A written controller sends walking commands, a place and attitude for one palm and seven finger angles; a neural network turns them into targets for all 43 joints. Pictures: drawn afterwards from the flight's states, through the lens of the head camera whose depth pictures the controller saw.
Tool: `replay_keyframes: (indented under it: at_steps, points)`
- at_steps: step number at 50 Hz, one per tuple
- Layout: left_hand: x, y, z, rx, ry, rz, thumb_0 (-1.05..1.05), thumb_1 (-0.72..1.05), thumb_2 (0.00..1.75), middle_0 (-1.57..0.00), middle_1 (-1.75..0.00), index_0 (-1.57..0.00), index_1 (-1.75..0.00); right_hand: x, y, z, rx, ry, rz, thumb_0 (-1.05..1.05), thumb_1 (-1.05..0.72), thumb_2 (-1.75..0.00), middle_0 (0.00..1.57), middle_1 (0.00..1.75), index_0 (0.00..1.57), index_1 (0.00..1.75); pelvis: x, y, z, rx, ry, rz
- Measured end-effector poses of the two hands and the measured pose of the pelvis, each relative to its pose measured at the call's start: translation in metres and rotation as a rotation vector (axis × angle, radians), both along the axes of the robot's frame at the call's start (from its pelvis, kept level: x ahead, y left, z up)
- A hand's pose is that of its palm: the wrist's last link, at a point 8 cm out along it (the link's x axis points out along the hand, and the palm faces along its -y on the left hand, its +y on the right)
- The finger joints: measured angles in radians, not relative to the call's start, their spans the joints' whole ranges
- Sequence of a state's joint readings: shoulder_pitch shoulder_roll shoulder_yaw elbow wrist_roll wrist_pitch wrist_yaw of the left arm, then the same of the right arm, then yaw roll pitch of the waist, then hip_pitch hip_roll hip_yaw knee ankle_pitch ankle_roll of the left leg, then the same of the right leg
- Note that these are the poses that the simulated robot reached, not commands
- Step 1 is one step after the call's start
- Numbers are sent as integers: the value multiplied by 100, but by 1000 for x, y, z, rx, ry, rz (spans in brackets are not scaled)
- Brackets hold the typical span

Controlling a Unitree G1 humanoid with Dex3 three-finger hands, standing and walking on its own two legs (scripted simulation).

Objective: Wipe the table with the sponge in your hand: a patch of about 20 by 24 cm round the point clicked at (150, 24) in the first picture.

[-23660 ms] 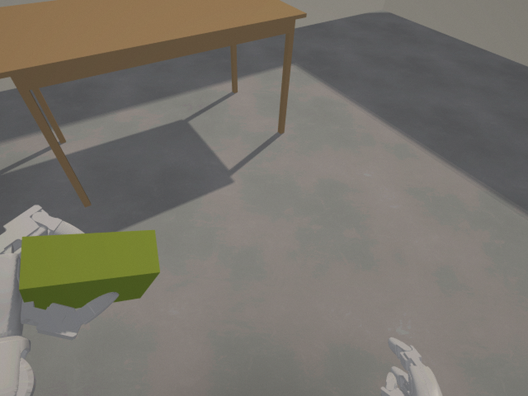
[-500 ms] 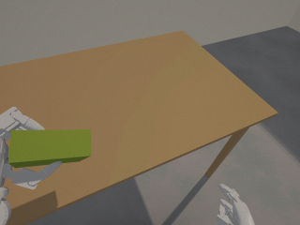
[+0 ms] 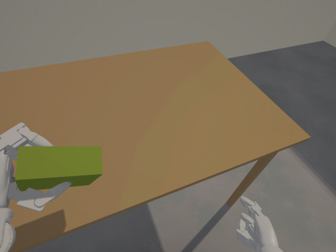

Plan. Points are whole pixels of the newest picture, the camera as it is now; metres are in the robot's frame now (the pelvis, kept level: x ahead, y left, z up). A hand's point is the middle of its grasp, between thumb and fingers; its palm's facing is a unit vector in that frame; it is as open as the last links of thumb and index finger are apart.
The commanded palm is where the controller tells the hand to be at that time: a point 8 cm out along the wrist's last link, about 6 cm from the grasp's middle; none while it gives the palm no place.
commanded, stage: come to a stop and stand still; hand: left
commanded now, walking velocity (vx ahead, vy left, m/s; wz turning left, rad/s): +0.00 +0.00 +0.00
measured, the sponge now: (72, 168) +0.24 +0.21 +0.12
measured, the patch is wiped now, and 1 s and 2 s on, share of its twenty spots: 0.00 0.00 0.00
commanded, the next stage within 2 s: look again from close up in 0.16 s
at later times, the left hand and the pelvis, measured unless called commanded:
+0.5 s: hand (40, 172) +0.21 +0.25 +0.15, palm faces +0.36 -0.86 -0.36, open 9.6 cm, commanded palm +0.15 +0.28 +0.17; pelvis -0.01 +0.00 +0.00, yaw +0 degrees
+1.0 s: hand (56, 186) +0.20 +0.22 +0.13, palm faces +0.24 -0.77 -0.59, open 9.6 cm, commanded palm +0.16 +0.27 +0.18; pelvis -0.01 -0.02 -0.01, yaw +0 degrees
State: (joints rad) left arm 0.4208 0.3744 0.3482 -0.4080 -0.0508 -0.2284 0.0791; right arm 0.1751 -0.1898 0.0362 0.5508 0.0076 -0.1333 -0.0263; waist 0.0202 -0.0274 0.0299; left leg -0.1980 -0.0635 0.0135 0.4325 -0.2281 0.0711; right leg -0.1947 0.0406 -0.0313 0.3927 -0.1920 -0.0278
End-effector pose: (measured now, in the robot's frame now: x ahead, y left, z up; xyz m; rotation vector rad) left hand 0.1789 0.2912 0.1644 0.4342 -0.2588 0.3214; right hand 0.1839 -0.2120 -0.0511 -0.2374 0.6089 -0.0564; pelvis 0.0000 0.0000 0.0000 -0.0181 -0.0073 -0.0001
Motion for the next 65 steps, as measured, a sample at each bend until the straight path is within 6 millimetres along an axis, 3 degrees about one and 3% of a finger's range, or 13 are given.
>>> replay_keyframes:
  at_steps: [4, 12, 25, 32, 36, 39, 43, 48, 52, 56, 61, 65]
  points:
    - [-4, 3, -5, -14, 21, 33, -1, -45, 103, -79, -137, -79, -138, -9, -5, -4, -21, 41, 2, 1, -90, -90, 20, 30, 20, 30, -2, -2, 0, -1, -3, 6]
    - [-8, -8, 9, -8, -43, 3, -1, -45, 103, -79, -137, -79, -138, -20, -10, -10, -31, 74, -4, 1, -90, -90, 20, 30, 20, 30, -4, -2, 1, -3, -8, 8]
    - [-8, -3, -2, -17, 26, 19, -1, -45, 103, -79, -138, -79, -138, -26, -11, -9, -20, 65, -32, 1, -90, -90, 20, 30, 20, 30, -6, -1, 1, -2, -7, 2]
    - [-11, -5, 4, -7, -4, 8, -1, -46, 103, -79, -137, -79, -138, -23, -10, -7, -31, 57, -21, 1, -90, -90, 20, 30, 20, 30, -8, 0, 1, -3, -9, 6]
    - [9, 14, 46, 221, -88, 28, -1, -46, 103, -79, -137, -80, -137, -19, -5, -19, -70, 87, 88, 1, -90, -90, 20, 30, 20, 30, -14, -3, -5, 7, -10, 47]
    - [19, 27, 58, 96, -74, 93, -1, -46, 104, -79, -137, -79, -138, -13, -5, -27, -25, 87, 78, 1, -90, -90, 20, 30, 20, 30, -13, -2, -7, 16, -10, 22]
    - [18, 9, 34, 71, 141, 79, -1, -45, 104, -78, -138, -79, -139, -5, -8, -28, 41, 45, 37, 1, -90, -90, 20, 30, 20, 30, -10, -1, -8, 18, -19, 3]
    - [-5, -28, -6, 152, 308, -6, -1, -45, 104, -78, -138, -79, -139, 4, -14, -23, 33, 32, 40, 1, -90, -90, 20, 30, 20, 30, -10, -11, -11, 27, -16, -7]
    - [-26, -34, 3, 218, 173, 54, -1, -46, 104, -79, -138, -79, -138, 8, -22, -21, -17, 40, 74, 1, -90, -90, 20, 30, 20, 30, -12, -26, -14, 27, -10, 8]
    - [-33, -20, 25, 312, 74, 222, -1, -46, 103, -80, -137, -80, -138, 11, -31, -29, -37, 68, 100, 1, -90, -90, 20, 30, 20, 30, -14, -38, -17, 19, -12, 37]
    - [-20, -10, 27, 320, 247, 306, -1, -46, 103, -79, -138, -79, -138, 13, -43, -41, -6, 82, 54, 1, -90, -90, 20, 30, 20, 30, -15, -45, -16, 23, -20, 41]
    - [-3, -31, 15, 383, 400, 196, -1, -46, 103, -79, -138, -79, -139, 12, -52, -42, 19, 64, 3, 1, -90, -90, 20, 30, 20, 30, -14, -51, -15, 33, -22, 22]
